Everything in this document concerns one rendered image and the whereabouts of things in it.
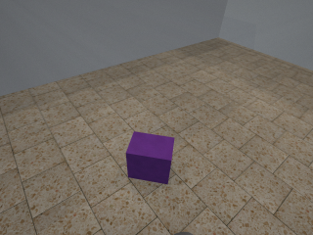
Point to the carton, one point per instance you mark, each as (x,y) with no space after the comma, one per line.
(149,157)

